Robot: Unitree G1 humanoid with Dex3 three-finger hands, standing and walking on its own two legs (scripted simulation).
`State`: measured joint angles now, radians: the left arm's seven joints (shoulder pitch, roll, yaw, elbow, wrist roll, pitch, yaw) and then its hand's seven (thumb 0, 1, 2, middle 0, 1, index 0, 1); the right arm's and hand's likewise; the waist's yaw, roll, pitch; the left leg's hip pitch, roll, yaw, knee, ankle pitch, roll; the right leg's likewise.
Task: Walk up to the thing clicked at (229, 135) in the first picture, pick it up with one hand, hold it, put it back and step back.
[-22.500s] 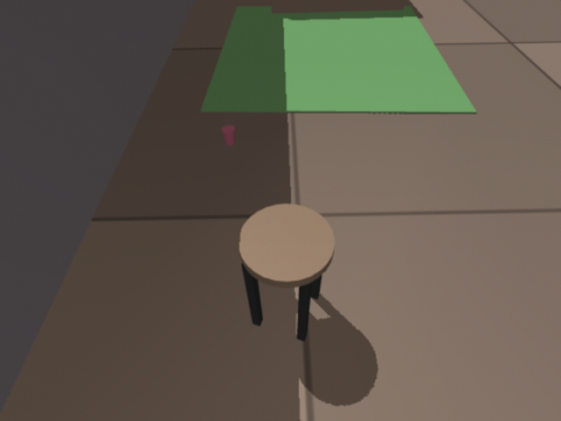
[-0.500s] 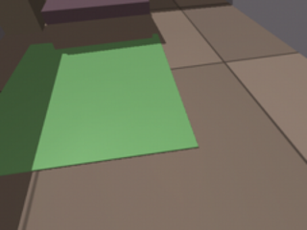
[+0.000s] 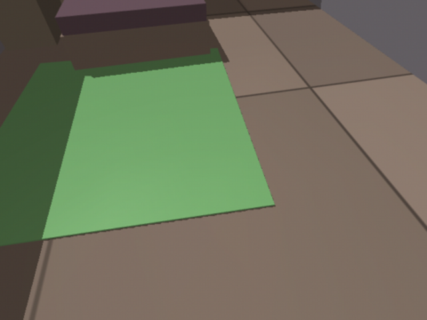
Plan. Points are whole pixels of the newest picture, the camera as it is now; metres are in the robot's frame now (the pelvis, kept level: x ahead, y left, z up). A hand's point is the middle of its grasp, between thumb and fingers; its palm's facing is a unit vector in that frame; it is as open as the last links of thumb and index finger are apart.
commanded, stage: stand
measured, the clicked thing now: out of the picture +0.29 +1.20 -0.73
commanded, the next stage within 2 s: walk up in 0.06 s
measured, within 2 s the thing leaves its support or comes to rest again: neither
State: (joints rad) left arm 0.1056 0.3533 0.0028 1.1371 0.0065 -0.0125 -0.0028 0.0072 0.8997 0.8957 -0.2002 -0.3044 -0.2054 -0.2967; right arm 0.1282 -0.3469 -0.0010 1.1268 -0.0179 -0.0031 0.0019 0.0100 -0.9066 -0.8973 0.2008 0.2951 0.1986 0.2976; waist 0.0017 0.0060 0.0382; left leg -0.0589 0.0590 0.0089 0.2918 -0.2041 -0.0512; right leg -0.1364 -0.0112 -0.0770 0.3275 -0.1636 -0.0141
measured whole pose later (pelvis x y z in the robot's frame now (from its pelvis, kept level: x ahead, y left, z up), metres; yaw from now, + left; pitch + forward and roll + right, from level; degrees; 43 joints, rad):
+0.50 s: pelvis +0.09 +0.07 -0.01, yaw +0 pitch -3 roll +0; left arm 0.27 0.46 0.08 1.02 0.02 -0.01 -0.06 0.01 0.90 0.90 -0.20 -0.30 -0.20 -0.30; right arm 0.29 -0.40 -0.10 0.97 -0.03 -0.06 0.05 0.01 -0.91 -0.90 0.20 0.30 0.20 0.30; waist -0.01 -0.08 0.03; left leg -0.21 0.03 0.10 0.51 -0.26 0.02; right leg -0.42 -0.01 0.07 1.04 -0.35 -0.03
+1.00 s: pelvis +0.31 +0.03 -0.01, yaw -2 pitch -2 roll +0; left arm 0.20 0.37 0.05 0.86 -0.01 -0.08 -0.05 0.01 0.90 0.90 -0.20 -0.30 -0.21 -0.30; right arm 0.28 -0.42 -0.06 0.89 -0.01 -0.05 0.05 0.01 -0.91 -0.90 0.20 0.30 0.20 0.30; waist 0.00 0.05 0.09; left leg -0.41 0.06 -0.01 1.05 -0.36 0.03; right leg -0.23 -0.03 -0.07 0.51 -0.24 -0.03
